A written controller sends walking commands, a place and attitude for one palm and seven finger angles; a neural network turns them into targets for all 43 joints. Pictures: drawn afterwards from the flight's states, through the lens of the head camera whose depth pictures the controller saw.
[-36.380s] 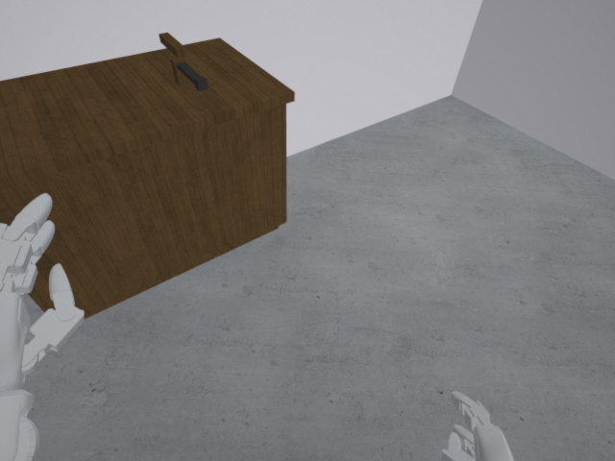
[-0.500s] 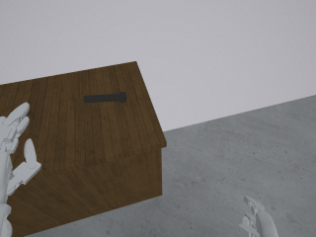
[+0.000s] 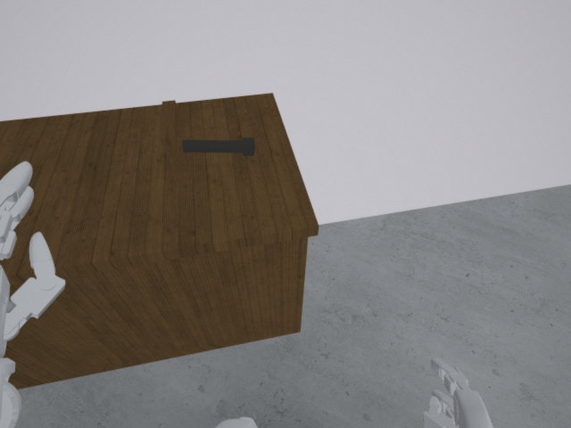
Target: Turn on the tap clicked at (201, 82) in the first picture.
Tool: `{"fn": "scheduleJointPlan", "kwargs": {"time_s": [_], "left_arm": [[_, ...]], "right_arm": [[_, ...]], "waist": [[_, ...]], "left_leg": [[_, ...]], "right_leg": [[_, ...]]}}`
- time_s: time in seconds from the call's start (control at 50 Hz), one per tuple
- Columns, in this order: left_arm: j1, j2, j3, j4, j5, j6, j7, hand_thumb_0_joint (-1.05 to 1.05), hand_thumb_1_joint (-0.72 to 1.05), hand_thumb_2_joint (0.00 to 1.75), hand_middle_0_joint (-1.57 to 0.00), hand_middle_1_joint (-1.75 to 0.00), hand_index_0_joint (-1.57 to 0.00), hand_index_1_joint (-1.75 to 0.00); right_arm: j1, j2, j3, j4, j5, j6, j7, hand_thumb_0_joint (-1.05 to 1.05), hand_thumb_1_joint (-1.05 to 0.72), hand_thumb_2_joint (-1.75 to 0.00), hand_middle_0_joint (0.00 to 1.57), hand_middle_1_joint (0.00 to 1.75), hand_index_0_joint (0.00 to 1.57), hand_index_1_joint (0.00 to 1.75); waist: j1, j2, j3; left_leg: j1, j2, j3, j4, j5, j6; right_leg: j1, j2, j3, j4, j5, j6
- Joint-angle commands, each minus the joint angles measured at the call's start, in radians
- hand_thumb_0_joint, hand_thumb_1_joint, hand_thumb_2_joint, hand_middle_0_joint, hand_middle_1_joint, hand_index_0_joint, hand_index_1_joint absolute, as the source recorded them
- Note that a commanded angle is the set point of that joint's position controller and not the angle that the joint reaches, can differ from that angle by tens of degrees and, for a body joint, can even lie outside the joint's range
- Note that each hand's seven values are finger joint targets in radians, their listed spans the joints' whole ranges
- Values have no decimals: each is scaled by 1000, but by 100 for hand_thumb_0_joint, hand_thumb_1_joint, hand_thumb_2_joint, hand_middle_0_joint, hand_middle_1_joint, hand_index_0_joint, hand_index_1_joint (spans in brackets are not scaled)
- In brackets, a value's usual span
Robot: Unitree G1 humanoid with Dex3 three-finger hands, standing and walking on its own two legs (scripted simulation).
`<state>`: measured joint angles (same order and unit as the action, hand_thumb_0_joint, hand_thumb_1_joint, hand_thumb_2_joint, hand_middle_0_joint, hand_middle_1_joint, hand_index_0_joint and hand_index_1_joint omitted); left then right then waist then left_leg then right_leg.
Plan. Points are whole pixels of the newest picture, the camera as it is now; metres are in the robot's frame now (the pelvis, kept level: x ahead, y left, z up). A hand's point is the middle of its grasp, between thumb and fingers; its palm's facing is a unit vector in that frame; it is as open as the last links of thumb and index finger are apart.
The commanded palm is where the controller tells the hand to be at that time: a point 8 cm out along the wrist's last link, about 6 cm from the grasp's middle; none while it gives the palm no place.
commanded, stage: step back with the hand held close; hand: left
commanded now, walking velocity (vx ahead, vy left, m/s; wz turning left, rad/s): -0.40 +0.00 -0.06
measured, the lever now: (248, 146) +0.66 +0.13 +0.01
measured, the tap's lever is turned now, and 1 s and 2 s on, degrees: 78 78 78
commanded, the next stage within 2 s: stop stepping back and stand still in 0.40 s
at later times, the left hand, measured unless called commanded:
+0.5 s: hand (82, 356) +0.15 +0.19 +0.17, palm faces +0.23 -0.88 -0.42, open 7.4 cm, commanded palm +0.09 +0.25 +0.19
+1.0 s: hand out of the picture +0.04 +0.21 +0.17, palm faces +0.35 -0.87 -0.34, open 7.4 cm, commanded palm -0.01 +0.26 +0.19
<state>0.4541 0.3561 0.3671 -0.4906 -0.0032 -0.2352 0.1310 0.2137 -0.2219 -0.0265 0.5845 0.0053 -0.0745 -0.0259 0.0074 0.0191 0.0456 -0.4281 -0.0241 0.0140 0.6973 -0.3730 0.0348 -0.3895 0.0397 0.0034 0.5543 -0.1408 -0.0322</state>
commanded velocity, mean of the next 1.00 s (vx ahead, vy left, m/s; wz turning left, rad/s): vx -0.10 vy -0.01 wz -0.03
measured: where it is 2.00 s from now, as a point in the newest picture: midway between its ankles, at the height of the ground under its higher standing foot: outside the picture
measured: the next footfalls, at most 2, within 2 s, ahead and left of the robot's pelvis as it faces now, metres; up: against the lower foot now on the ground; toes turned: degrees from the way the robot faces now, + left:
left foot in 0.10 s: +0.07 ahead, +0.13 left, +0.00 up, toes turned +2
right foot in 0.32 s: -0.14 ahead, -0.12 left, +0.00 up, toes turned -5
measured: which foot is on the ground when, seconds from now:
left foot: up 0.00-0.08, down 0.10-0.38, up 0.40-0.58, down 0.60-1.00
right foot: down 0.00-0.12, up 0.14-0.30, down 0.32-1.00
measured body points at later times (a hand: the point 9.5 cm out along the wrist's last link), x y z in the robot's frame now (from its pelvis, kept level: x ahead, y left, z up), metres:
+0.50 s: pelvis -0.09 -0.01 +0.02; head -0.05 -0.01 +0.46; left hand +0.13 +0.24 +0.19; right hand +0.08 -0.24 -0.07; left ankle -0.06 +0.11 -0.69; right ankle -0.12 -0.11 -0.72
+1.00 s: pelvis -0.19 -0.01 +0.01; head -0.22 -0.01 +0.46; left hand +0.02 +0.26 +0.19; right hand -0.06 -0.25 -0.08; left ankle -0.14 +0.10 -0.71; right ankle -0.15 -0.10 -0.72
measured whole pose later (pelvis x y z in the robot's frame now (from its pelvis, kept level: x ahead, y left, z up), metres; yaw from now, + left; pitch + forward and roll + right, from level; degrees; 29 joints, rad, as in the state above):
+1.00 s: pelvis -0.19 -0.01 +0.01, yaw -4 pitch -3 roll +0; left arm 0.43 0.32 0.29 -0.39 -0.03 -0.11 0.15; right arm 0.26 -0.19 0.01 0.67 0.00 -0.08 -0.05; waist -0.01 0.02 -0.03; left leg -0.31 0.00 0.02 0.65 -0.39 0.03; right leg -0.23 0.05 -0.02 0.46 -0.22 -0.07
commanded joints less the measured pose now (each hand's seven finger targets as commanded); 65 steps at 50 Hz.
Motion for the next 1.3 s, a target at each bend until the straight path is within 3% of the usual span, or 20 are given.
{"fn": "scheduleJointPlan", "kwargs": {"time_s": [0.0,0.06,0.1,0.14,0.22,0.28,0.32,0.38,0.48,0.56,0.6,0.66,0.8,0.88,0.96,1.08,1.1,1.14,1.2,1.28], "left_arm": [[-50,190,78,-219,-25,-34,28,0,90,90,-20,-30,-20,-30],[-16,214,118,-249,-24,-46,45,0,90,90,-20,-30,-20,-30],[-27,217,146,-298,-10,-64,56,0,90,90,-20,-30,-20,-30],[-62,238,185,-339,-6,-75,53,0,90,90,-20,-30,-20,-30],[-63,162,126,-286,-32,-56,36,0,90,90,-20,-30,-20,-30],[-55,107,40,-218,-32,-30,22,0,90,90,-20,-30,-20,-30],[-133,108,2,-210,-15,-34,10,0,90,90,-20,-30,-20,-30],[-150,186,40,-192,-13,-38,12,0,90,90,-20,-30,-20,-30],[76,226,142,-242,-28,-17,9,0,90,90,-20,-30,-20,-30],[89,226,156,-306,-46,-9,41,0,90,90,-20,-30,-20,-30],[138,220,136,-316,-50,5,41,0,90,90,-20,-30,-20,-30],[106,218,126,-324,-51,17,43,0,90,90,-20,-30,-20,-30],[-56,146,44,-115,-25,46,46,0,90,90,-20,-30,-20,-30],[-149,132,6,-92,-10,52,41,0,90,90,-20,-30,-20,-30],[-187,192,35,-171,-23,42,42,0,90,90,-20,-30,-20,-30],[-108,187,56,-129,-34,38,49,0,90,90,-20,-30,-20,-30],[-99,184,64,-124,-39,31,48,0,90,90,-20,-30,-20,-30],[-137,183,80,-181,-28,18,54,0,90,90,-20,-30,-20,-30],[-154,219,114,-171,-15,18,40,0,90,90,-20,-30,-20,-30],[-70,149,50,-93,-23,41,39,0,90,90,-20,-30,-20,-30]], "right_arm": [[-68,-94,-44,-140,-2,-42,1,0,-90,-90,20,30,20,30],[-90,-104,-34,-140,-6,-36,-15,0,-90,-90,20,30,20,30],[-107,-139,-45,-148,-11,-48,-32,0,-90,-90,20,30,20,30],[-97,-104,-56,-146,-17,-84,-31,0,-90,-90,20,30,20,30],[-84,-105,-69,-108,-13,-117,-22,0,-90,-90,20,30,20,30],[-93,-106,-47,-71,-10,-124,-12,0,-90,-90,20,30,20,30],[-108,-102,-37,-53,-14,-117,-15,0,-90,-90,20,30,20,30],[-134,-84,-66,-108,12,-86,-25,0,-90,-90,20,30,20,30],[-173,-36,-13,-149,-1,-25,-36,0,-90,-90,20,30,20,30],[-101,-83,-31,-164,13,-26,-49,0,-90,-90,20,30,20,30],[-90,-126,-48,-183,27,-42,-49,0,-90,-90,20,30,20,30],[-78,-113,-34,-170,9,-67,-43,0,-90,-90,20,30,20,30],[-108,-137,-25,-109,11,-82,-46,0,-90,-90,20,30,20,30],[-122,-128,-33,-107,-1,-63,-49,0,-90,-90,20,30,20,30],[-97,-97,-30,-80,-1,-62,-39,0,-90,-90,20,30,20,30],[-87,-90,-9,-89,-4,-48,-52,0,-90,-90,20,30,20,30],[-84,-100,-8,-96,-5,-50,-58,0,-90,-90,20,30,20,30],[-66,-127,-11,-100,-2,-63,-55,0,-90,-90,20,30,20,30],[-76,-97,-23,-86,2,-90,-39,0,-90,-90,20,30,20,30],[-82,-101,-11,-76,10,-109,-40,0,-90,-90,20,30,20,30]], "waist": [[-32,-196,-163],[-22,-26,-126],[-15,269,-125],[-3,307,-201],[7,133,-136],[9,159,-186],[4,75,-170],[13,-360,-229],[16,-107,-250],[-24,-8,-348],[-5,136,-323],[-20,258,-222],[-30,81,-50],[-21,-14,-12],[-22,-198,-73],[-37,-54,-39],[-42,12,-31],[-44,327,-5],[-25,158,-11],[-10,122,-2]], "left_leg": [[139,38,-51,111,-25,-18],[92,98,-111,-232,-40,19],[-111,279,-300,-415,-73,100],[-239,377,-292,-502,-111,141],[24,317,-175,-358,219,97],[258,290,-158,-266,370,40],[276,213,-63,-148,434,-7],[11,31,69,106,34,-57],[-64,44,4,31,-26,-53],[228,74,0,-306,410,-23],[423,225,-137,-298,758,18],[397,243,-182,-372,735,27],[32,182,-148,-482,-262,25],[5,100,-81,-357,-325,10],[56,23,18,164,-6,-11],[290,38,43,-97,-100,7],[276,59,-15,-224,-160,23],[223,317,-461,-558,-484,144],[98,323,-397,-553,-357,175],[76,240,-172,-435,-143,95]], "right_leg": [[-54,-333,311,-288,-69,-105],[-21,-193,182,-145,-139,-22],[137,-28,56,157,-60,45],[244,16,51,486,-234,64],[67,-2,32,257,-319,53],[45,-11,39,-112,-189,46],[72,-57,77,-279,191,41],[297,-248,189,-163,1011,68],[356,-272,206,-123,818,-60],[372,-185,144,-34,591,-8],[150,-75,74,-7,75,34],[13,-27,5,74,-249,37],[267,-11,-13,-149,-166,37],[178,-46,82,-237,-419,-21],[105,-300,398,-391,-474,-160],[-152,-216,201,-289,-642,-97],[-126,-164,149,-181,-601,-75],[-166,37,-40,315,-371,24],[-152,-33,30,599,-289,38],[123,-55,-31,57,-271,40]]}}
